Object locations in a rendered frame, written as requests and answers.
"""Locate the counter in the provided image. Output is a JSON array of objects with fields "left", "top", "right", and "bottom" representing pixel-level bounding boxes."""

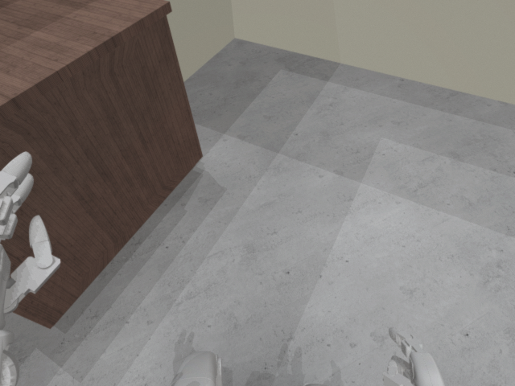
[{"left": 0, "top": 0, "right": 203, "bottom": 329}]

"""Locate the left robot forearm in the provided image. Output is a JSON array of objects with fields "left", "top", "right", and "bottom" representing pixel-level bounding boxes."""
[{"left": 0, "top": 330, "right": 19, "bottom": 386}]

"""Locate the left robot thigh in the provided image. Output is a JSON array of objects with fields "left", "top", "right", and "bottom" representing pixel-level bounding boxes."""
[{"left": 170, "top": 351, "right": 223, "bottom": 386}]

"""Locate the left robot hand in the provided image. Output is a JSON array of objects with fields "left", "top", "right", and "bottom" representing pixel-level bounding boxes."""
[{"left": 0, "top": 152, "right": 60, "bottom": 330}]

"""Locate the right robot hand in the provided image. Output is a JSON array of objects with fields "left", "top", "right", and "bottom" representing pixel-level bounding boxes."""
[{"left": 383, "top": 327, "right": 445, "bottom": 386}]

